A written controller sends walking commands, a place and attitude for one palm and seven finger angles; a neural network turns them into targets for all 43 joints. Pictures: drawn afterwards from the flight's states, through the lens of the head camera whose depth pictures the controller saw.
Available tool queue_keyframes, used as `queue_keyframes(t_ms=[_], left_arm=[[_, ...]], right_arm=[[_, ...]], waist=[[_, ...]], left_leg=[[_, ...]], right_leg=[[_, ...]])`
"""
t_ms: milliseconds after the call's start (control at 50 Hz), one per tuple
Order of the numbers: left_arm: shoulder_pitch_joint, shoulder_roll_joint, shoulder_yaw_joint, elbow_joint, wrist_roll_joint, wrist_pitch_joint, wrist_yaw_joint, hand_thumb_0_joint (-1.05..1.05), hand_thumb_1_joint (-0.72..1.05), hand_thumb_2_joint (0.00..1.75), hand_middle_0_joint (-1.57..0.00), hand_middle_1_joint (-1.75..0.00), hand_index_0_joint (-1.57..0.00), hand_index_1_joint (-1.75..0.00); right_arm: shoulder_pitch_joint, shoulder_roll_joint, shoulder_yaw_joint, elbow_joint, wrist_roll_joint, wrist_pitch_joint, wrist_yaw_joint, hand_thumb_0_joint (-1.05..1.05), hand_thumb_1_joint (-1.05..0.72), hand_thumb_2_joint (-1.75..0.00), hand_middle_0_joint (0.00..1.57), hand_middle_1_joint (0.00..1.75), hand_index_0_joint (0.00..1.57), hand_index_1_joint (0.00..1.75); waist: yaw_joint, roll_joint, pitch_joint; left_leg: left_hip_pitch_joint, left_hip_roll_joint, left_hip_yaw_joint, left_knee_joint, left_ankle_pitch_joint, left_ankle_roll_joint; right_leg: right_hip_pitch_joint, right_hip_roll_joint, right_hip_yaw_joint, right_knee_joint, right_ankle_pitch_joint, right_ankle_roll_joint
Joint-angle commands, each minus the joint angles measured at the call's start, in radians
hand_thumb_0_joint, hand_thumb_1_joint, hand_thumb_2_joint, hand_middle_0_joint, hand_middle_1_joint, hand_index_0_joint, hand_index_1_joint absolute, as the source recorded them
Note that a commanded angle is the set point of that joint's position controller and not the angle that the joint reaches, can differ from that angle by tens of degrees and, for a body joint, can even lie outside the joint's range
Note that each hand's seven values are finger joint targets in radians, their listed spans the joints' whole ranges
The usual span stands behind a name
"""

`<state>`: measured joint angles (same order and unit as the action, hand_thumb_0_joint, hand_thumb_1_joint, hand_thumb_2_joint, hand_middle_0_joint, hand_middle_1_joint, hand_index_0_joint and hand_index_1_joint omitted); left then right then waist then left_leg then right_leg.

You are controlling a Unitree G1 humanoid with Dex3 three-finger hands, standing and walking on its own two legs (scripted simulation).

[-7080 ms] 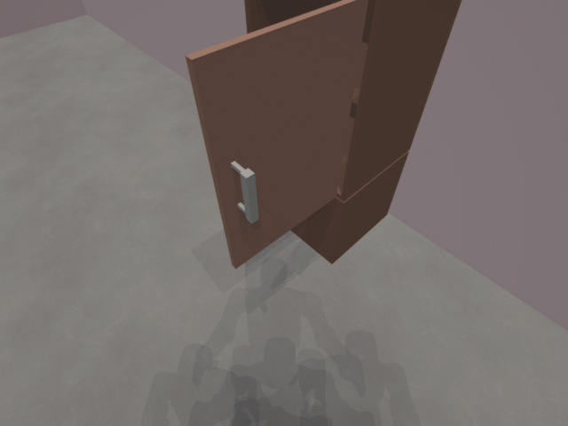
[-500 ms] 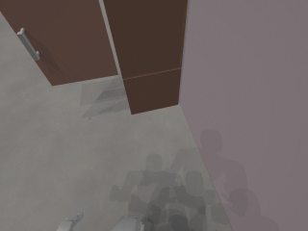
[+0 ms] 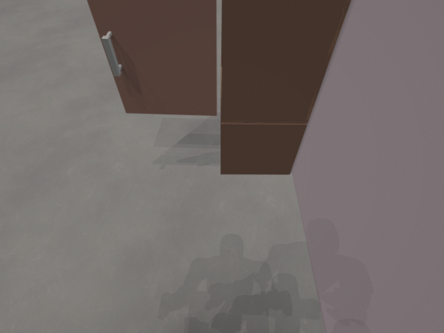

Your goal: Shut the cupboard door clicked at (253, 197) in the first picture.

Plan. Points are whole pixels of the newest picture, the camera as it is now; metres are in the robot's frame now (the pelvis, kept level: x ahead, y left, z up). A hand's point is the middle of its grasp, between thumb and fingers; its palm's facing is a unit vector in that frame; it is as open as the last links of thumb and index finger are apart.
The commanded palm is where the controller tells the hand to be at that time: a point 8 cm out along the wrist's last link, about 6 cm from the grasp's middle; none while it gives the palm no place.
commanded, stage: take the last steps up to it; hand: left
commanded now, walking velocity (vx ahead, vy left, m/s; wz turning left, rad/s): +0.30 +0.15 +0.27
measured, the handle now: (113, 54) +0.97 +0.48 -0.04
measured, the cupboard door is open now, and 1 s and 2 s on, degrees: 88 88 88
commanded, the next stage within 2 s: come to a stop and stand still in 1.32 s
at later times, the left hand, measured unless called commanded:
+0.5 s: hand out of the picture +0.09 +0.27 -0.18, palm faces +0.16 -0.97 -0.19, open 7.4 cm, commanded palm none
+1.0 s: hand (107, 244) +0.31 +0.30 -0.15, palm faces +0.17 -0.96 -0.23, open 7.1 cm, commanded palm none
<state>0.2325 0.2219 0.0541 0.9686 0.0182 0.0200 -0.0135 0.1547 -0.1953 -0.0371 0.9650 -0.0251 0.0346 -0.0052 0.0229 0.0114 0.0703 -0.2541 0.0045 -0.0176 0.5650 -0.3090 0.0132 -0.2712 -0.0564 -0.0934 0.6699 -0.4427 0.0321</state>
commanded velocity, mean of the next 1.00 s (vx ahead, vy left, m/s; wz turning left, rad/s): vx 0.30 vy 0.13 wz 0.05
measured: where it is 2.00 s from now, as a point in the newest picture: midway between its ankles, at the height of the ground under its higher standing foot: (185, 265)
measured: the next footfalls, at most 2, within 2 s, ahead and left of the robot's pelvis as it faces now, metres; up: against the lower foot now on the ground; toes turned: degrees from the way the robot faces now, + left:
right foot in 0.02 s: +0.03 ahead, -0.13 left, +0.00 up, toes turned -5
left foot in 0.36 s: +0.18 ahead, +0.19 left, +0.00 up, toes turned +13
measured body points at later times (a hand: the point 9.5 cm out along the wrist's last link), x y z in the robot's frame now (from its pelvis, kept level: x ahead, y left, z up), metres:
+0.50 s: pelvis +0.12 +0.08 +0.00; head +0.15 +0.10 +0.44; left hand +0.08 +0.33 -0.16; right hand +0.22 -0.14 -0.14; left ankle +0.14 +0.18 -0.73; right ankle +0.07 -0.05 -0.65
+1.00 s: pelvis +0.30 +0.11 +0.02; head +0.32 +0.10 +0.46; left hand +0.30 +0.35 -0.13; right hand +0.33 -0.12 -0.15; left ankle +0.32 +0.27 -0.67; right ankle +0.28 +0.01 -0.73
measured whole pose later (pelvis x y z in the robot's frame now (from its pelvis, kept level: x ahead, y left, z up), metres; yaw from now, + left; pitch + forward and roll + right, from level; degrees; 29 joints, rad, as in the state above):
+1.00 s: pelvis +0.30 +0.11 +0.02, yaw +7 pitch +0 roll +1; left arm 0.27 0.17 0.06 1.03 0.02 -0.08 0.01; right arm 0.27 -0.17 -0.06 1.07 -0.03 0.01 0.02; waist -0.01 0.00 0.04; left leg -0.50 0.09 0.04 0.89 -0.23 -0.04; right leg -0.13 -0.06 -0.16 0.37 -0.24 -0.03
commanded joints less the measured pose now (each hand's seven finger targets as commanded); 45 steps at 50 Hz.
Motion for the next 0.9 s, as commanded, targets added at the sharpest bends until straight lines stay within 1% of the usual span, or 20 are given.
queue_keyframes(t_ms=[0, 20, 40, 80, 140, 240, 260, 300, 320, 340, 380, 420, 480, 620, 700, 720, 740, 760, 820, 880], left_arm=[[0.260, 0.231, 0.058, -0.002, 0.015, -0.044, 0.020, 0.00, 0.90, 0.90, -0.20, -0.30, -0.20, -0.30], [0.233, 0.229, 0.058, -0.012, 0.009, -0.053, 0.025, 0.00, 0.90, 0.90, -0.20, -0.30, -0.20, -0.30], [0.166, 0.196, 0.049, -0.019, 0.010, -0.062, 0.028, 0.00, 0.90, 0.90, -0.20, -0.30, -0.20, -0.30], [0.085, 0.128, 0.030, -0.028, 0.007, -0.077, 0.026, 0.00, 0.90, 0.90, -0.20, -0.30, -0.20, -0.30], [0.131, 0.125, 0.036, 0.005, 0.011, -0.093, 0.028, 0.00, 0.90, 0.90, -0.20, -0.30, -0.20, -0.30], [0.191, 0.167, 0.046, 0.064, 0.014, -0.086, 0.026, 0.00, 0.90, 0.90, -0.20, -0.30, -0.20, -0.30], [0.179, 0.169, 0.048, 0.067, 0.014, -0.082, 0.026, 0.00, 0.90, 0.90, -0.20, -0.30, -0.20, -0.30], [0.122, 0.156, 0.050, 0.060, 0.009, -0.075, 0.021, 0.00, 0.90, 0.90, -0.20, -0.30, -0.20, -0.30], [0.129, 0.108, 0.039, 0.034, 0.002, -0.066, 0.013, 0.00, 0.90, 0.90, -0.20, -0.30, -0.20, -0.30], [0.088, 0.044, 0.025, -0.016, -0.005, -0.061, 0.008, 0.00, 0.90, 0.90, -0.20, -0.30, -0.20, -0.30], [-0.029, 0.024, 0.015, -0.049, -0.001, -0.060, 0.016, 0.00, 0.90, 0.90, -0.20, -0.30, -0.20, -0.30], [-0.009, 0.025, 0.018, -0.013, 0.007, -0.054, 0.004, 0.00, 0.90, 0.90, -0.20, -0.30, -0.20, -0.30], [0.042, -0.009, 0.011, 0.011, 0.009, -0.037, -0.002, 0.00, 0.90, 0.90, -0.20, -0.30, -0.20, -0.30], [-0.076, 0.002, 0.010, -0.044, 0.009, -0.037, -0.005, 0.00, 0.90, 0.90, -0.20, -0.30, -0.20, -0.30], [0.017, 0.037, 0.025, -0.023, 0.012, -0.046, -0.001, 0.00, 0.90, 0.90, -0.20, -0.30, -0.20, -0.30], [0.130, 0.091, 0.039, 0.006, 0.016, -0.058, 0.004, 0.00, 0.90, 0.90, -0.20, -0.30, -0.20, -0.30], [0.249, 0.190, 0.061, 0.038, 0.015, -0.068, 0.010, 0.00, 0.90, 0.90, -0.20, -0.30, -0.20, -0.30], [0.269, 0.206, 0.061, 0.037, 0.000, -0.070, 0.019, 0.00, 0.90, 0.90, -0.20, -0.30, -0.20, -0.30], [0.087, 0.076, 0.030, -0.006, -0.001, -0.078, 0.030, 0.00, 0.90, 0.90, -0.20, -0.30, -0.20, -0.30], [0.087, 0.047, 0.021, 0.018, -0.001, -0.103, 0.023, 0.00, 0.90, 0.90, -0.20, -0.30, -0.20, -0.30]], right_arm=[[-0.123, -0.109, -0.031, -0.141, 0.008, -0.023, 0.019, 0.00, -0.90, -0.90, 0.20, 0.30, 0.20, 0.30], [-0.151, -0.137, -0.040, -0.149, -0.001, -0.022, 0.024, 0.00, -0.90, -0.90, 0.20, 0.30, 0.20, 0.30], [-0.153, -0.133, -0.048, -0.137, -0.002, -0.019, 0.030, 0.00, -0.90, -0.90, 0.20, 0.30, 0.20, 0.30], [-0.105, -0.114, -0.046, -0.101, -0.004, -0.011, 0.044, 0.00, -0.90, -0.90, 0.20, 0.30, 0.20, 0.30], [-0.090, -0.064, -0.033, -0.078, 0.005, -0.018, 0.055, 0.00, -0.90, -0.90, 0.20, 0.30, 0.20, 0.30], [-0.118, -0.026, -0.012, -0.087, 0.012, -0.040, 0.065, 0.00, -0.90, -0.90, 0.20, 0.30, 0.20, 0.30], [-0.092, -0.036, -0.013, -0.079, 0.011, -0.044, 0.063, 0.00, -0.90, -0.90, 0.20, 0.30, 0.20, 0.30], [0.099, -0.091, -0.028, -0.023, 0.003, -0.057, 0.047, 0.00, -0.90, -0.90, 0.20, 0.30, 0.20, 0.30], [0.252, -0.192, -0.052, 0.018, -0.007, -0.062, 0.031, 0.00, -0.90, -0.90, 0.20, 0.30, 0.20, 0.30], [0.380, -0.289, -0.080, 0.043, -0.013, -0.062, 0.012, 0.00, -0.90, -0.90, 0.20, 0.30, 0.20, 0.30], [0.285, -0.252, -0.066, 0.033, -0.006, -0.057, -0.006, 0.00, -0.90, -0.90, 0.20, 0.30, 0.20, 0.30], [0.168, -0.151, -0.037, 0.008, -0.007, -0.070, -0.013, 0.00, -0.90, -0.90, 0.20, 0.30, 0.20, 0.30], [0.146, -0.112, -0.022, 0.020, -0.004, -0.089, -0.015, 0.00, -0.90, -0.90, 0.20, 0.30, 0.20, 0.30], [0.191, -0.115, -0.024, 0.058, -0.007, -0.088, -0.004, 0.00, -0.90, -0.90, 0.20, 0.30, 0.20, 0.30], [0.186, -0.104, -0.018, 0.073, -0.003, -0.081, -0.002, 0.00, -0.90, -0.90, 0.20, 0.30, 0.20, 0.30], [0.187, -0.082, -0.014, 0.071, 0.007, -0.086, 0.000, 0.00, -0.90, -0.90, 0.20, 0.30, 0.20, 0.30], [0.204, -0.052, -0.012, 0.045, 0.012, -0.089, 0.008, 0.00, -0.90, -0.90, 0.20, 0.30, 0.20, 0.30], [0.178, -0.103, -0.022, 0.035, 0.003, -0.081, 0.006, 0.00, -0.90, -0.90, 0.20, 0.30, 0.20, 0.30], [0.101, -0.057, -0.026, 0.042, -0.003, -0.063, 0.014, 0.00, -0.90, -0.90, 0.20, 0.30, 0.20, 0.30], [0.163, -0.012, -0.020, 0.069, -0.002, -0.049, 0.023, 0.00, -0.90, -0.90, 0.20, 0.30, 0.20, 0.30]], waist=[[0.127, -0.332, 0.032], [0.098, -0.216, 0.048], [0.061, -0.212, 0.088], [0.007, -0.205, 0.084], [0.018, -0.178, 0.021], [0.047, -0.206, -0.015], [0.033, -0.228, -0.016], [-0.071, -0.131, -0.082], [-0.132, 0.081, -0.180], [-0.175, 0.320, -0.215], [-0.135, 0.226, -0.141], [-0.069, 0.172, -0.036], [-0.017, 0.095, -0.030], [-0.018, 0.052, 0.014], [0.041, -0.034, 0.019], [0.090, -0.125, -0.036], [0.114, -0.340, -0.093], [0.112, -0.306, -0.105], [0.024, -0.106, 0.030], [-0.013, -0.153, -0.026]], left_leg=[[-0.503, -0.043, 0.021, 0.426, -0.327, -0.012], [-0.512, 0.010, -0.064, 0.562, -0.229, -0.010], [-0.507, 0.043, -0.082, 0.621, -0.134, -0.016], [-0.445, 0.080, -0.048, 0.610, 0.019, -0.040], [-0.381, 0.074, 0.042, 0.410, 0.029, -0.059], [-0.222, 0.016, 0.141, 0.091, 0.012, -0.036], [-0.156, 0.007, 0.157, 0.046, 0.018, -0.028], [0.158, -0.029, 0.195, -0.095, 0.077, -0.007], [0.383, 0.116, 0.019, -0.107, 0.043, 0.048], [0.458, 0.358, -0.367, -0.245, 0.024, 0.160], [0.279, 0.388, -0.379, -0.326, -0.185, 0.220], [0.093, 0.324, -0.242, -0.364, -0.151, 0.176], [0.048, 0.266, -0.100, -0.382, 0.046, 0.168], [0.037, 0.256, -0.046, -0.398, 0.056, 0.190], [-0.054, 0.177, 0.015, -0.213, 0.041, 0.122], [-0.159, 0.091, 0.097, 0.001, 0.040, 0.072], [-0.369, -0.032, 0.180, 0.283, -0.163, 0.008], [-0.393, 0.002, 0.074, 0.508, -0.288, 0.001], [-0.387, 0.102, -0.017, 0.563, -0.021, -0.020], [-0.308, 0.104, 0.041, 0.435, 0.067, -0.051]], right_leg=[[0.301, -0.458, 0.600, -0.564, -0.226, -0.178], [0.217, -0.476, 0.639, -0.571, -0.272, -0.228], [0.141, -0.428, 0.573, -0.561, -0.258, -0.202], [0.084, -0.338, 0.301, -0.539, -0.021, -0.136], [0.191, -0.297, 0.115, -0.472, 0.316, -0.119], [0.249, -0.291, 0.021, -0.370, 0.518, -0.102], [0.218, -0.289, 0.012, -0.345, 0.513, -0.093], [0.077, -0.234, -0.062, -0.127, 0.523, -0.053], [-0.099, -0.153, -0.123, 0.129, 0.315, -0.018], [-0.335, -0.011, -0.110, 0.437, -0.194, 0.017], [-0.444, -0.063, 0.045, 0.647, -0.119, -0.041], [-0.387, -0.106, 0.058, 0.612, 0.014, -0.042], [-0.292, -0.097, 0.035, 0.444, 0.077, -0.034], [-0.138, -0.053, 0.000, 0.076, 0.146, -0.032], [0.127, -0.013, -0.018, -0.133, 0.205, -0.046], [0.323, -0.104, 0.113, -0.226, 0.152, -0.082], [0.499, -0.365, 0.485, -0.371, 0.130, -0.198], [0.424, -0.463, 0.628, -0.475, 0.069, -0.266], [0.145, -0.345, 0.349, -0.503, 0.140, -0.205], [0.139, -0.257, 0.136, -0.489, 0.407, -0.162]])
